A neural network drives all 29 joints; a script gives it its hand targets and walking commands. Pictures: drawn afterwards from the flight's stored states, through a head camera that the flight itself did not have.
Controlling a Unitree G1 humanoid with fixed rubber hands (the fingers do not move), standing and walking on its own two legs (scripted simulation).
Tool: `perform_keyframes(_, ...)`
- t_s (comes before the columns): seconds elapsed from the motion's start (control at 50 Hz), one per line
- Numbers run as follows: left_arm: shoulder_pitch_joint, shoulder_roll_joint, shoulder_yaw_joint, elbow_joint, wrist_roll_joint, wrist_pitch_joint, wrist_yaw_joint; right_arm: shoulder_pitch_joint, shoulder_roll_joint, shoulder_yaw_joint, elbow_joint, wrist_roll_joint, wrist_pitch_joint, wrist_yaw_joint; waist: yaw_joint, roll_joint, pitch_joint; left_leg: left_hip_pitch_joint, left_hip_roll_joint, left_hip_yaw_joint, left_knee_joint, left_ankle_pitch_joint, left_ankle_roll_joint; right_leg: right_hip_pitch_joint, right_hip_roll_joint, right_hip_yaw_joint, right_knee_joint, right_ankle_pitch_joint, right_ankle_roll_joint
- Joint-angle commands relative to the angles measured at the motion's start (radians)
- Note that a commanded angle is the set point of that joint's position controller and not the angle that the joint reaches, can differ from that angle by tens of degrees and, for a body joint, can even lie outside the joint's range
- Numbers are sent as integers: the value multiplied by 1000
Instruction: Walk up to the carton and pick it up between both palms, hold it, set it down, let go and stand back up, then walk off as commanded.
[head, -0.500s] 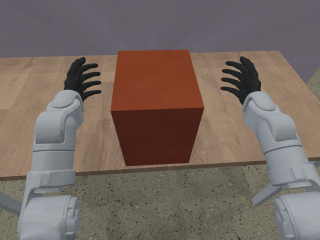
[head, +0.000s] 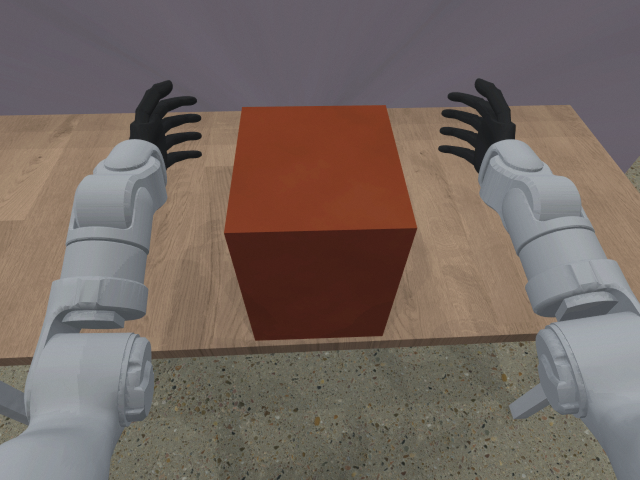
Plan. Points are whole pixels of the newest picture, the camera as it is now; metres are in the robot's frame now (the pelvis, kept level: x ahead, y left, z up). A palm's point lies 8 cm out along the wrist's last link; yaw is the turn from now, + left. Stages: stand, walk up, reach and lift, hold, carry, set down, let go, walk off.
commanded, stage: reach and lift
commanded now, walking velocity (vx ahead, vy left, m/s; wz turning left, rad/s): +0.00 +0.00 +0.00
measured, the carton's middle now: (317, 229) +0.43 +0.03 +0.04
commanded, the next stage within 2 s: none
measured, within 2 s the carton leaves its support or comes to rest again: neither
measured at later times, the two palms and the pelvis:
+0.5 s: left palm (185, 214) +0.42 +0.20 +0.09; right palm (463, 215) +0.42 -0.16 +0.09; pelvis -0.02 +0.00 -0.01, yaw +1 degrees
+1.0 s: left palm (207, 222) +0.42 +0.18 +0.08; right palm (447, 220) +0.42 -0.14 +0.09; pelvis -0.02 +0.00 -0.02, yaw +1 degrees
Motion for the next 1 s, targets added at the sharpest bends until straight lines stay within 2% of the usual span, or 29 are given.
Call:
perform_keyframes(0.0,-348,95,28,-181,32,-105,-6,-323,-129,-48,-135,-33,-90,0,-9,89,-635,299,-62,-13,38,555,-50,223,45,-1,49,535,33)
perform_keyframes(0.02,-379,98,9,-200,10,-120,-10,-348,-133,-62,-189,-26,-118,-8,-20,126,-652,308,-65,-8,59,598,-62,213,50,-7,49,573,32)
perform_keyframes(0.04,-387,109,35,-158,6,-141,-14,-375,-110,-26,-211,-24,-132,-1,13,70,-635,279,-66,-7,62,579,-46,233,45,3,46,572,38)
perform_keyframes(0.06,-331,82,30,-141,36,-151,-16,-307,-95,-33,-179,-41,-148,-8,-1,98,-612,284,-74,-5,69,619,-56,248,44,1,61,633,44)
perform_keyframes(0.08,-330,101,54,-101,47,-158,-20,-320,-117,-38,-179,-58,-155,-7,17,66,-612,251,-66,-5,57,581,-44,252,40,3,55,608,47)
perform_keyframes(0.12,-317,79,59,-112,73,-204,-8,-276,-105,-51,-140,-73,-192,1,17,101,-578,290,-61,-9,55,564,-55,177,51,-20,45,479,37)
perform_keyframes(0.18,-408,79,36,-234,17,-289,13,-353,-96,-95,-297,-112,-258,0,9,90,-752,275,-58,-9,88,590,-58,158,57,-19,65,480,29)
perform_keyframes(0.2,-463,94,52,-163,20,-313,20,-384,-99,-99,-231,-126,-268,4,9,101,-718,256,-60,-9,84,504,-50,102,50,-12,58,403,29)
perform_keyframes(0.24,-423,85,45,-155,13,-348,28,-351,-64,-87,-284,-148,-289,4,18,78,-807,218,-66,1,99,564,-47,167,44,4,84,518,32)
perform_keyframes(0.26,-486,87,36,-112,16,-372,30,-400,-84,-120,-239,-166,-295,5,-1,107,-777,203,-62,-4,89,498,-55,113,49,-5,77,424,22)
perform_keyframes(0.28,-496,64,19,-102,2,-391,36,-405,-72,-142,-241,-196,-302,4,-13,73,-819,195,-58,-13,89,469,-48,101,46,-9,78,407,21)
perform_keyframes(0.3,-498,64,14,11,9,-420,24,-378,-47,-134,-159,-210,-297,4,-22,90,-784,160,-61,-16,79,401,-42,89,31,-4,69,354,21)
perform_keyframes(0.38,-492,6,-12,188,18,-498,33,-384,-20,-159,-38,-229,-328,14,0,103,-789,153,-45,-17,93,336,-43,-16,29,-12,71,247,4)
perform_keyframes(0.4,-501,-18,-22,235,6,-522,39,-397,-29,-176,5,-234,-334,18,-15,89,-807,155,-41,-28,92,314,-44,-43,36,-24,81,203,3)
perform_keyframes(0.44,-481,-58,-44,332,18,-577,40,-370,-14,-172,123,-253,-346,26,-13,105,-759,159,-34,-29,94,320,-58,-62,35,-26,79,193,-5)
perform_keyframes(0.5,-519,-28,-23,422,32,-637,30,-404,2,-159,148,-242,-385,24,-6,95,-798,116,-45,-19,119,316,-56,-33,18,-11,109,247,6)
perform_keyframes(0.52,-478,-44,-17,473,39,-654,25,-410,14,-137,153,-246,-403,22,6,56,-779,92,-41,-15,126,331,-56,-18,21,-11,120,265,14)
perform_keyframes(0.54,-497,-31,-9,432,36,-687,27,-392,15,-152,131,-252,-422,18,-8,62,-817,80,-46,-11,137,348,-57,-2,17,-6,132,304,22)
perform_keyframes(0.58,-514,-13,15,365,52,-727,32,-397,21,-133,122,-241,-461,11,11,89,-878,82,-55,-13,157,440,-68,70,17,-4,157,409,23)
perform_keyframes(0.6,-579,14,40,408,43,-732,33,-475,26,-125,62,-244,-471,6,33,46,-914,20,-58,-7,161,393,-51,90,7,13,172,409,34)
perform_keyframes(0.62,-525,0,21,413,50,-739,31,-414,23,-133,128,-248,-472,-1,6,60,-896,34,-62,-15,141,410,-58,109,12,10,164,446,35)
perform_keyframes(0.68,-567,-19,38,388,72,-734,45,-438,14,-130,180,-247,-467,-2,26,86,-859,75,-59,-5,148,450,-70,71,23,-1,160,405,20)
perform_keyframes(0.7,-587,-33,24,410,63,-734,47,-448,14,-140,202,-250,-466,-1,9,89,-830,83,-57,-11,144,428,-72,31,29,-13,151,362,17)
perform_keyframes(0.76,-548,-35,16,486,39,-737,42,-440,45,-104,176,-224,-454,-6,35,15,-758,31,-56,4,127,348,-43,44,9,14,138,323,33)
perform_keyframes(0.8,-562,-35,14,521,22,-747,38,-472,45,-138,183,-251,-451,-11,1,5,-757,-24,-54,-3,128,297,-38,52,-2,23,152,312,36)
perform_keyframes(0.82,-547,-71,-16,521,38,-753,42,-452,44,-147,208,-252,-461,-12,-14,41,-774,9,-54,-11,138,317,-49,17,7,14,153,325,27)
perform_keyframes(0.9,-618,-141,-42,471,38,-768,48,-495,106,-140,153,-253,-469,2,11,101,-858,71,-47,-11,167,411,-63,-48,11,5,146,317,14)
perform_keyframes(0.96,-587,-170,-15,501,75,-765,39,-457,135,-151,205,-284,-455,1,-1,74,-801,65,-48,-13,158,372,-52,-36,11,0,136,273,10)
perform_keyframes(0.98,-561,-147,29,504,90,-769,36,-447,145,-134,194,-293,-452,-4,32,48,-805,30,-52,-3,145,360,-47,27,0,13,140,300,26)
